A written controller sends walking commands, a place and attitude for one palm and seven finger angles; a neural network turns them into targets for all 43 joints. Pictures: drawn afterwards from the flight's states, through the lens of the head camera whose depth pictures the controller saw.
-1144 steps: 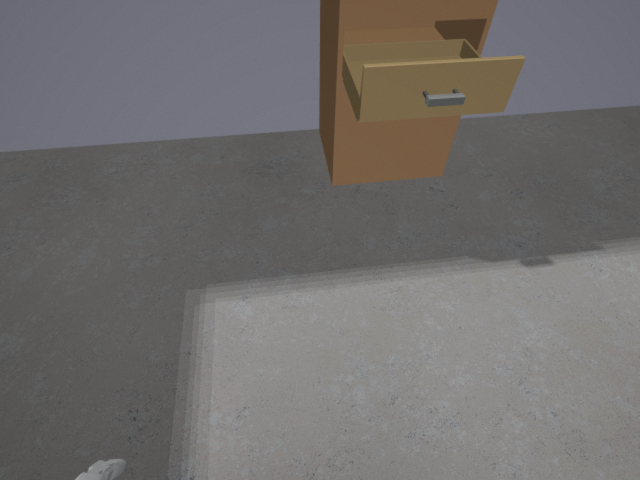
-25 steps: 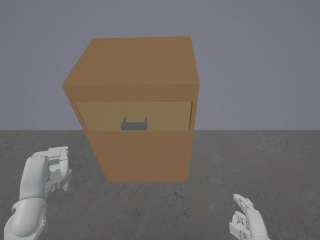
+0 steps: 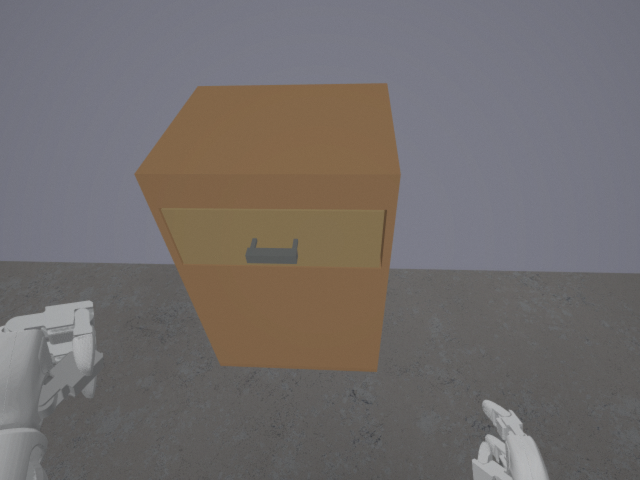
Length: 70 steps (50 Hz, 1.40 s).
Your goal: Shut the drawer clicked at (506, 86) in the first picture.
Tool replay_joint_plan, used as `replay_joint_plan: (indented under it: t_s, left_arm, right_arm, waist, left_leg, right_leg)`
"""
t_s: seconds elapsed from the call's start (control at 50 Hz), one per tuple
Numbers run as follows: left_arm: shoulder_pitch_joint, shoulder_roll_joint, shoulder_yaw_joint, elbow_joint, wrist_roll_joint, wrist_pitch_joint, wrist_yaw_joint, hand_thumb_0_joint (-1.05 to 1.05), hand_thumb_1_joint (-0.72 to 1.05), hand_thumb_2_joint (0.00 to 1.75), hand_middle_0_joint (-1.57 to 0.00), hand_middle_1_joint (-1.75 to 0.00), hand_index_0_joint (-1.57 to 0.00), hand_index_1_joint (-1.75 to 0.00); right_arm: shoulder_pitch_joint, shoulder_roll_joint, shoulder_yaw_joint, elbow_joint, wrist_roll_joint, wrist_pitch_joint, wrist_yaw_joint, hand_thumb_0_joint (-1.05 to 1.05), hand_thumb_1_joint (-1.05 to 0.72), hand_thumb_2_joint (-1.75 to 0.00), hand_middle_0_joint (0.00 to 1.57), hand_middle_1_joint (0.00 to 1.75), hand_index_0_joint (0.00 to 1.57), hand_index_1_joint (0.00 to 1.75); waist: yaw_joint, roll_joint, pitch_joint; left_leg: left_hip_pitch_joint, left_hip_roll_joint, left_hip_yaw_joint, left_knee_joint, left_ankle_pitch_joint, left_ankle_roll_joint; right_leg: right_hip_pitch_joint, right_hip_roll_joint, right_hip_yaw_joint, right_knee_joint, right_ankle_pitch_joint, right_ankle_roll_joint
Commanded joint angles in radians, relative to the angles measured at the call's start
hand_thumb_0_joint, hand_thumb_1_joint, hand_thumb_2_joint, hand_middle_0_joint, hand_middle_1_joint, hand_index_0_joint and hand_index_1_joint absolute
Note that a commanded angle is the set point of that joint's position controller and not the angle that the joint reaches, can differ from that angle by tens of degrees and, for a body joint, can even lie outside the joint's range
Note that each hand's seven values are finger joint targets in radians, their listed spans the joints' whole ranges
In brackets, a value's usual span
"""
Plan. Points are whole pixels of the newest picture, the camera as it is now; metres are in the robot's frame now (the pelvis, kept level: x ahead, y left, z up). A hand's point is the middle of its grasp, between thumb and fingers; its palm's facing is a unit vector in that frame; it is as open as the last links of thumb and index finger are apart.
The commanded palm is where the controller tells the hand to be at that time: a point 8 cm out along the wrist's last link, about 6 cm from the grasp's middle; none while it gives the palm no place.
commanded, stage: step back with the hand held close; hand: left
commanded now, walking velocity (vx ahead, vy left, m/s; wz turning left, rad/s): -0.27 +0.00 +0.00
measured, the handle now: (273, 249) +0.63 +0.20 -0.15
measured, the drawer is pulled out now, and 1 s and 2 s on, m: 0.00 0.00 0.00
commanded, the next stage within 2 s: stop stepping back and stand still in 1.42 s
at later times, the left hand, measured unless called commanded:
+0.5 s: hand (55, 373) +0.16 +0.27 +0.15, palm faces +0.28 -0.82 -0.51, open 3.3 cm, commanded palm +0.10 +0.31 +0.18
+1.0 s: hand (9, 434) +0.11 +0.27 +0.16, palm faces +0.33 -0.83 -0.46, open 3.3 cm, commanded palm +0.03 +0.32 +0.18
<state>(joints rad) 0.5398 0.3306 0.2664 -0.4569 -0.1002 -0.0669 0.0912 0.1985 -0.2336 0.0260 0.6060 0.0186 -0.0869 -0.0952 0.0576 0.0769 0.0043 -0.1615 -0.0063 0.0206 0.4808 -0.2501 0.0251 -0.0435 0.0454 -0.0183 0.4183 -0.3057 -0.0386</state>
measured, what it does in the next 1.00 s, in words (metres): shifts its weight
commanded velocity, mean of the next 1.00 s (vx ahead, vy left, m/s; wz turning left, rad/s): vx -0.30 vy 0.00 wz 0.02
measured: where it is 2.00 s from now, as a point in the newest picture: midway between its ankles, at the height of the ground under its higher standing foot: outside the picture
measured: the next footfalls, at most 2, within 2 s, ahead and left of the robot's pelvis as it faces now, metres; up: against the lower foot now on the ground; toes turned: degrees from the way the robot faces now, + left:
right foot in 1.38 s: -0.24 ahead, -0.10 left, +0.00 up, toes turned -3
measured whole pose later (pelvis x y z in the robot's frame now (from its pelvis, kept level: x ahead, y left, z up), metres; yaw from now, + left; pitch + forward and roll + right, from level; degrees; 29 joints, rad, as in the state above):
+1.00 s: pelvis -0.09 +0.04 -0.01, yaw +0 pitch +1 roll -3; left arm 0.60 0.40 0.38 -0.61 -0.04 -0.26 0.14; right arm 0.19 -0.22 -0.02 0.58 0.00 -0.05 -0.06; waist -0.02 0.02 0.06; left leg -0.48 -0.02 0.02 0.63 -0.26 0.04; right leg -0.35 0.04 -0.01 0.55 -0.21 0.00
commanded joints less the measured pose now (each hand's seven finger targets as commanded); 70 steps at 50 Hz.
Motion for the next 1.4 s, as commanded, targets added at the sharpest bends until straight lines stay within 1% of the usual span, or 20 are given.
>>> replay_joint_plan:
  t_s: [0.0,0.02,0.06,0.22,0.3,0.56,0.74,0.82,0.9,0.96,1.02,1.06,1.08,1.12,1.16,1.22,1.26,1.3,1.34,1.38]
  left_arm:
    - [-0.230,0.339,0.307,-0.279,0.023,-0.157,0.035,0.00,0.90,0.90,-1.40,-1.60,-1.40,-1.60]
    - [-0.075,0.229,0.232,-0.156,0.028,-0.154,0.025,0.00,0.90,0.90,-1.40,-1.60,-1.40,-1.60]
    - [0.030,0.149,0.158,-0.135,0.030,-0.153,0.010,0.00,0.90,0.90,-1.40,-1.60,-1.40,-1.60]
    - [0.109,0.243,0.232,-0.293,0.027,-0.173,0.029,0.00,0.90,0.90,-1.40,-1.60,-1.40,-1.60]
    - [0.128,0.257,0.248,-0.319,0.021,-0.176,0.039,0.00,0.90,0.90,-1.40,-1.60,-1.40,-1.60]
    - [0.096,0.220,0.223,-0.309,0.046,-0.216,0.051,0.00,0.90,0.90,-1.40,-1.60,-1.40,-1.60]
    - [0.075,0.219,0.252,-0.357,0.066,-0.234,0.055,0.00,0.90,0.90,-1.40,-1.60,-1.40,-1.60]
    - [0.066,0.226,0.261,-0.336,0.067,-0.240,0.055,0.00,0.90,0.90,-1.40,-1.60,-1.40,-1.60]
    - [0.042,0.238,0.242,-0.337,0.051,-0.249,0.067,0.00,0.90,0.90,-1.40,-1.60,-1.40,-1.60]
    - [0.056,0.250,0.243,-0.324,0.049,-0.259,0.082,0.00,0.90,0.90,-1.40,-1.60,-1.40,-1.60]
    - [0.092,0.275,0.272,-0.349,0.051,-0.274,0.083,0.00,0.90,0.90,-1.40,-1.60,-1.40,-1.60]
    - [0.096,0.270,0.295,-0.377,0.068,-0.290,0.069,0.00,0.90,0.90,-1.40,-1.60,-1.40,-1.60]
    - [0.073,0.283,0.318,-0.389,0.080,-0.288,0.068,0.00,0.90,0.90,-1.40,-1.60,-1.40,-1.60]
    - [0.070,0.281,0.318,-0.394,0.071,-0.278,0.070,0.00,0.90,0.90,-1.40,-1.60,-1.40,-1.60]
    - [0.130,0.248,0.280,-0.384,0.047,-0.273,0.067,0.00,0.90,0.90,-1.40,-1.60,-1.40,-1.60]
    - [0.138,0.227,0.233,-0.379,0.023,-0.279,0.058,0.00,0.90,0.90,-1.40,-1.60,-1.40,-1.60]
    - [0.095,0.239,0.224,-0.381,0.022,-0.294,0.049,0.00,0.90,0.90,-1.40,-1.60,-1.40,-1.60]
    - [0.063,0.282,0.247,-0.378,0.030,-0.309,0.042,0.00,0.90,0.90,-1.40,-1.60,-1.40,-1.60]
    - [0.008,0.307,0.269,-0.365,0.019,-0.324,0.043,0.00,0.90,0.90,-1.40,-1.60,-1.40,-1.60]
    - [-0.007,0.277,0.248,-0.376,0.010,-0.322,0.038,0.00,0.90,0.90,-1.40,-1.60,-1.40,-1.60]
  right_arm:
    - [-0.129,-0.097,-0.040,-0.185,-0.008,-0.029,0.009,0.00,-0.90,-0.90,0.20,0.30,0.20,0.30]
    - [-0.125,-0.097,-0.048,-0.165,-0.013,-0.014,0.013,0.00,-0.90,-0.90,0.20,0.30,0.20,0.30]
    - [-0.121,-0.111,-0.061,-0.177,-0.010,0.012,0.026,0.00,-0.90,-0.90,0.20,0.30,0.20,0.30]
    - [-0.133,-0.107,-0.074,-0.226,-0.005,0.058,0.013,0.00,-0.90,-0.90,0.20,0.30,0.20,0.30]
    - [-0.124,-0.113,-0.080,-0.232,-0.005,0.058,0.007,0.00,-0.90,-0.90,0.20,0.30,0.20,0.30]
    - [-0.107,-0.130,-0.082,-0.235,-0.007,0.011,0.008,0.00,-0.90,-0.90,0.20,0.30,0.20,0.30]
    - [-0.092,-0.134,-0.085,-0.233,-0.014,-0.029,0.006,0.00,-0.90,-0.90,0.20,0.30,0.20,0.30]
    - [-0.088,-0.127,-0.091,-0.222,-0.017,-0.028,0.009,0.00,-0.90,-0.90,0.20,0.30,0.20,0.30]
    - [-0.069,-0.115,-0.099,-0.186,-0.025,-0.016,0.025,0.00,-0.90,-0.90,0.20,0.30,0.20,0.30]
    - [-0.073,-0.098,-0.100,-0.171,-0.017,-0.004,0.025,0.00,-0.90,-0.90,0.20,0.30,0.20,0.30]
    - [-0.099,-0.117,-0.098,-0.179,-0.015,-0.010,0.012,0.00,-0.90,-0.90,0.20,0.30,0.20,0.30]
    - [-0.126,-0.147,-0.097,-0.204,-0.020,-0.035,0.008,0.00,-0.90,-0.90,0.20,0.30,0.20,0.30]
    - [-0.120,-0.144,-0.101,-0.201,-0.032,-0.045,0.007,0.00,-0.90,-0.90,0.20,0.30,0.20,0.30]
    - [-0.101,-0.119,-0.104,-0.189,-0.037,-0.055,0.016,0.00,-0.90,-0.90,0.20,0.30,0.20,0.30]
    - [-0.080,-0.116,-0.105,-0.172,-0.039,-0.066,0.032,0.00,-0.90,-0.90,0.20,0.30,0.20,0.30]
    - [-0.054,-0.097,-0.091,-0.123,-0.047,-0.082,0.043,0.00,-0.90,-0.90,0.20,0.30,0.20,0.30]
    - [-0.041,-0.103,-0.093,-0.092,-0.060,-0.073,0.042,0.00,-0.90,-0.90,0.20,0.30,0.20,0.30]
    - [-0.037,-0.106,-0.093,-0.083,-0.065,-0.050,0.044,0.00,-0.90,-0.90,0.20,0.30,0.20,0.30]
    - [-0.069,-0.102,-0.086,-0.092,-0.057,-0.037,0.042,0.00,-0.90,-0.90,0.20,0.30,0.20,0.30]
    - [-0.079,-0.101,-0.093,-0.109,-0.042,-0.039,0.036,0.00,-0.90,-0.90,0.20,0.30,0.20,0.30]
  waist:
    - [-0.042,-0.089,0.062]
    - [-0.050,-0.130,0.059]
    - [-0.055,-0.074,-0.019]
    - [-0.039,-0.055,-0.182]
    - [-0.039,0.000,-0.192]
    - [-0.067,-0.011,-0.080]
    - [-0.063,0.048,-0.090]
    - [-0.069,-0.036,-0.064]
    - [-0.087,-0.162,-0.073]
    - [-0.092,-0.177,-0.103]
    - [-0.086,-0.030,-0.091]
    - [-0.072,0.200,-0.105]
    - [-0.074,0.221,-0.101]
    - [-0.065,0.090,-0.117]
    - [-0.057,0.088,-0.151]
    - [-0.061,0.123,-0.184]
    - [-0.060,0.124,-0.217]
    - [-0.063,0.085,-0.231]
    - [-0.070,0.011,-0.244]
    - [-0.076,-0.020,-0.282]
  left_leg:
    - [0.007,0.029,-0.061,0.015,0.068,0.038]
    - [0.015,0.034,-0.053,0.029,0.093,0.036]
    - [0.039,0.052,-0.046,-0.004,0.172,0.040]
    - [0.036,0.087,-0.064,-0.049,0.455,0.046]
    - [-0.002,0.099,-0.078,-0.058,0.443,0.046]
    - [-0.335,0.127,-0.168,-0.191,-0.200,0.073]
    - [-0.494,0.183,-0.236,-0.252,-0.417,0.094]
    - [-0.504,0.136,-0.182,-0.143,-0.366,0.079]
    - [-0.246,0.032,-0.094,0.128,-0.151,0.013]
    - [-0.160,0.011,-0.077,0.164,-0.042,0.003]
    - [-0.223,0.101,-0.189,-0.055,-0.085,0.041]
    - [-0.545,0.298,-0.417,-0.388,-0.509,0.126]
    - [-0.637,0.353,-0.475,-0.448,-0.601,0.156]
    - [-0.478,0.323,-0.402,-0.341,-0.366,0.154]
    - [-0.316,0.267,-0.304,-0.320,-0.264,0.108]
    - [-0.105,0.231,-0.251,-0.324,-0.105,0.043]
    - [0.008,0.219,-0.210,-0.274,0.067,-0.016]
    - [0.102,0.174,-0.124,-0.148,0.281,-0.036]
    - [0.196,0.137,-0.056,-0.034,0.300,-0.031]
    - [0.242,0.116,-0.045,-0.050,0.289,-0.029]
  right_leg:
    - [-0.225,-0.145,0.199,-0.185,0.296,0.021]
    - [-0.238,-0.153,0.182,-0.172,0.327,0.025]
    - [-0.197,-0.140,0.133,-0.110,0.378,0.049]
    - [-0.089,-0.094,0.059,0.006,0.478,0.061]
    - [-0.091,-0.083,0.059,0.032,0.428,0.056]
    - [-0.039,-0.046,0.081,0.063,0.146,0.049]
    - [0.042,-0.005,0.068,0.206,0.090,0.052]
    - [-0.023,-0.047,0.143,0.134,0.067,0.030]
    - [-0.320,-0.209,0.299,-0.089,-0.020,-0.055]
    - [-0.355,-0.234,0.236,-0.079,0.107,-0.062]
    - [-0.304,-0.095,0.108,0.038,0.044,0.001]
    - [-0.004,0.067,0.031,0.385,-0.031,0.054]
    - [0.040,0.078,0.057,0.547,-0.071,0.053]
    - [-0.101,0.053,0.087,0.565,-0.137,0.042]
    - [-0.164,0.051,0.033,0.457,-0.215,0.029]
    - [-0.200,0.032,0.003,0.149,-0.262,0.016]
    - [-0.171,0.015,0.006,-0.067,-0.135,0.010]
    - [-0.213,-0.037,0.047,-0.181,-0.016,-0.003]
    - [-0.331,-0.103,0.071,-0.167,0.072,-0.013]
    - [-0.349,-0.056,0.004,-0.111,0.040,0.014]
